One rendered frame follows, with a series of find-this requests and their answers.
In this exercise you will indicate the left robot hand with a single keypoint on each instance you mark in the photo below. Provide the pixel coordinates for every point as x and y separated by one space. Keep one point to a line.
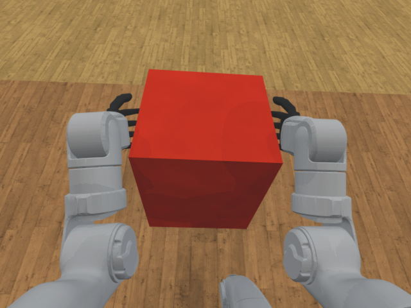
117 103

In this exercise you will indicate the right robot upper arm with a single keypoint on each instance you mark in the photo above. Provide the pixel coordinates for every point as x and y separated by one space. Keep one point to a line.
325 260

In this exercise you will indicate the carton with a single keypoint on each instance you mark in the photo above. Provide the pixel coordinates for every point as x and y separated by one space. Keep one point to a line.
204 151

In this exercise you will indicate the right robot hand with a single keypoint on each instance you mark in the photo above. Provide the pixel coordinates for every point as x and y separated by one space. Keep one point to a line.
281 115

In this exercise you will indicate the left robot upper arm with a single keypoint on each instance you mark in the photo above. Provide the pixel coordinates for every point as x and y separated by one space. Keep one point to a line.
95 259

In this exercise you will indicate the left robot forearm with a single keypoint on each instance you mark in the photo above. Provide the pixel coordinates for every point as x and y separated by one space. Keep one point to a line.
94 144

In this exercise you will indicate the right robot forearm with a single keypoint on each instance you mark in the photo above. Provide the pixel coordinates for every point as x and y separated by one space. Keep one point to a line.
319 150

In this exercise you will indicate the right robot thigh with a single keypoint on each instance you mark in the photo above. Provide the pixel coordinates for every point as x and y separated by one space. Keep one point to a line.
240 292

